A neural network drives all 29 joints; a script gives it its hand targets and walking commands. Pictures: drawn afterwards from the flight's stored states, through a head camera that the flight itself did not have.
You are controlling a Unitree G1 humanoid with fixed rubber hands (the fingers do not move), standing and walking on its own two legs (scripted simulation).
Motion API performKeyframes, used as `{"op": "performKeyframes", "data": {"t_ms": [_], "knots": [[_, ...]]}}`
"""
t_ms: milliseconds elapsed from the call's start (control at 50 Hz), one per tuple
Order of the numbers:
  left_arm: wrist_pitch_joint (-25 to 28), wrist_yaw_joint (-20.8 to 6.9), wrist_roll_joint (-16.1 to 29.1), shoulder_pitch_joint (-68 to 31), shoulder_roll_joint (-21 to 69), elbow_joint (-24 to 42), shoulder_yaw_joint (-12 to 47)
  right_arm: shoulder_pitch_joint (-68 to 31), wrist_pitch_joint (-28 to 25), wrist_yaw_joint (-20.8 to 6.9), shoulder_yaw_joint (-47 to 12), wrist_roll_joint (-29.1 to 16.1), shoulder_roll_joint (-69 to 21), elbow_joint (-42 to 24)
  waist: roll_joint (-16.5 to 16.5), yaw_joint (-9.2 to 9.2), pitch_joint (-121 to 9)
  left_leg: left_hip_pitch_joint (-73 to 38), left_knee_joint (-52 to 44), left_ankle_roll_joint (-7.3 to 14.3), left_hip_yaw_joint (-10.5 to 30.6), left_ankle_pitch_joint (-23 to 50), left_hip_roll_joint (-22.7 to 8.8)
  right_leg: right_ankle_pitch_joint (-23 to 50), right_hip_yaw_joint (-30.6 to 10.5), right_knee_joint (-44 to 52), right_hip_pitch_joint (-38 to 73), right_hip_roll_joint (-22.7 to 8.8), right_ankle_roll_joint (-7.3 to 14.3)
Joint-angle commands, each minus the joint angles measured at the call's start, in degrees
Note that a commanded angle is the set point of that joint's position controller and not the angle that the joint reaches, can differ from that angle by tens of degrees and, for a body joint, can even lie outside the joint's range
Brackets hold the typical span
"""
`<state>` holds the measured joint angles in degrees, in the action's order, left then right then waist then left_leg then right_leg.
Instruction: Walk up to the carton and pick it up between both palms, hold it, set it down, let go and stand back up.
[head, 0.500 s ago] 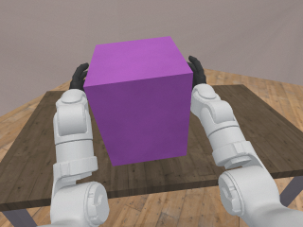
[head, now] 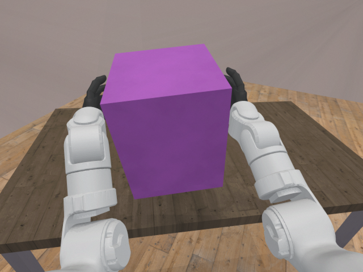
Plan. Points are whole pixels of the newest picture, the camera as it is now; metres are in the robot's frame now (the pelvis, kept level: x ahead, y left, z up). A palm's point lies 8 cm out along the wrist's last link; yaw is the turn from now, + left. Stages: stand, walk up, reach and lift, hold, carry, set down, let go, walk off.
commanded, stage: hold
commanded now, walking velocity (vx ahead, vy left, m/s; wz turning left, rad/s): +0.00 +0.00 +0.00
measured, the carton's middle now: (169, 120) +0.38 +0.01 +0.22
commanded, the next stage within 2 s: none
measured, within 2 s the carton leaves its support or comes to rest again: neither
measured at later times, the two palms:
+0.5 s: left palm (94, 109) +0.35 +0.15 +0.26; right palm (240, 101) +0.36 -0.14 +0.27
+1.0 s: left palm (95, 109) +0.36 +0.15 +0.26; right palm (239, 101) +0.36 -0.14 +0.27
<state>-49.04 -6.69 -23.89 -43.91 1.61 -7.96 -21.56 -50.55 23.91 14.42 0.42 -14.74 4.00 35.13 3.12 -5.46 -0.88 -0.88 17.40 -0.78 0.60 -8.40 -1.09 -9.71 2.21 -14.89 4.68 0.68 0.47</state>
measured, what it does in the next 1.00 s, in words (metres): stands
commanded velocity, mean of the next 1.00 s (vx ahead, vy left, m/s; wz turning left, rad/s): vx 0.00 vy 0.00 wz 0.00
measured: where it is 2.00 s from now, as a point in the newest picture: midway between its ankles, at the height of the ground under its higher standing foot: outside the picture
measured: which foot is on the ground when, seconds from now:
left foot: down 0.00-1.00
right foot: down 0.00-1.00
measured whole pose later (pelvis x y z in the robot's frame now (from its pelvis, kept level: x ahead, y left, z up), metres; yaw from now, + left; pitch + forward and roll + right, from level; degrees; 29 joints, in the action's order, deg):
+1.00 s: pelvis +0.00 +0.00 +0.00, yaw +0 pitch -10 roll +0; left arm -49.0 -6.7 -23.6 -45.1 1.5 -8.8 -21.9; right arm -51.5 25.9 15.3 0.1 -15.6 4.7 34.5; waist 2.8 -5.6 -1.8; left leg -0.4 17.7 -0.9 0.5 -8.5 -1.3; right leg -9.7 2.1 -15.1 4.2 0.8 0.5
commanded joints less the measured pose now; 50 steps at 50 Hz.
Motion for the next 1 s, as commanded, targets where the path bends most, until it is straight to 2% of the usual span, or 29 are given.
{"op": "performKeyframes", "data": {"t_ms": [0,60,80,120,160,220,360,460,620,840,980], "knots": [[3.68,-6.95,9.99,-35.22,27.85,2.88,24.85,-36.80,-0.70,-5.51,-16.73,-5.70,-33.51,-12.16,-3.59,-0.42,-14.36,-3.36,-1.11,-0.37,-3.77,10.76,3.22,8.50,2.39,1.23,1.17,3.06,-3.32],[3.62,-6.96,9.98,-35.12,27.84,2.96,24.88,-36.77,-0.65,-5.49,-16.81,-5.73,-33.52,-12.31,-3.55,-0.41,-14.33,-3.39,-1.10,-0.37,-3.77,10.79,3.23,8.61,2.37,1.23,1.21,3.06,-3.33],[3.78,-7.04,11.44,-35.72,29.35,4.65,26.83,-37.77,-1.09,-5.17,-18.19,-6.31,-34.35,-16.11,-3.36,-1.02,-17.32,-4.67,0.24,-0.80,-3.73,13.86,3.45,12.28,2.52,0.66,1.84,3.46,-3.51],[3.87,-6.87,11.42,-35.99,28.84,4.33,26.75,-37.48,-0.42,-4.53,-18.94,-7.19,-34.01,-15.92,-3.83,-1.33,-16.56,-5.53,1.04,-1.23,-3.55,15.15,3.81,13.72,2.45,0.65,1.70,3.40,-3.84],[3.54,-6.96,10.48,-35.31,28.26,2.71,25.53,-37.04,0.24,-4.45,-18.55,-6.78,-33.54,-14.79,-3.19,-0.82,-14.30,-4.19,-0.14,-0.69,-3.54,11.80,3.68,10.67,2.42,1.18,0.89,3.30,-3.80],[3.21,-7.29,9.97,-35.97,28.42,2.48,24.97,-36.48,0.66,-4.93,-17.33,-6.11,-33.17,-12.84,-3.91,-0.40,-12.89,-2.12,-1.56,-0.61,-3.82,8.95,3.25,7.37,2.18,1.23,0.73,3.13,-3.19],[3.53,-7.34,10.26,-37.11,28.42,1.38,24.40,-38.82,0.44,-5.26,-17.21,-6.34,-33.80,-12.87,-3.45,0.15,-14.78,-2.35,-1.40,-0.32,-4.04,9.04,3.39,7.61,2.18,1.21,0.63,3.32,-3.24],[3.72,-7.46,10.10,-37.66,28.44,-0.17,23.67,-38.90,0.42,-5.37,-15.88,-5.53,-33.71,-11.09,-3.13,-0.17,-13.79,-1.38,-2.16,0.10,-4.04,6.20,3.29,5.45,2.05,1.60,-0.12,3.19,-3.19],[3.91,-7.52,10.47,-37.63,28.37,0.00,23.89,-38.78,0.43,-5.01,-16.02,-5.89,-33.68,-11.49,-3.06,-0.66,-14.52,-2.07,-1.39,-0.18,-4.00,7.99,3.50,7.47,1.97,1.39,0.13,3.20,-3.45],[3.87,-7.24,10.89,-37.41,28.63,1.69,24.77,-38.84,0.59,-4.86,-17.38,-7.10,-34.14,-13.51,-3.50,-0.35,-15.95,-3.03,-0.66,-0.46,-3.69,10.34,3.60,9.22,1.93,1.09,0.58,3.29,-3.55],[3.36,-7.46,10.74,-36.64,28.66,1.57,25.05,-38.31,0.98,-4.79,-17.01,-6.89,-33.21,-13.53,-3.55,-0.67,-15.13,-3.02,-0.86,-0.70,-3.72,9.99,3.41,8.53,1.96,1.20,0.46,3.41,-3.34]]}}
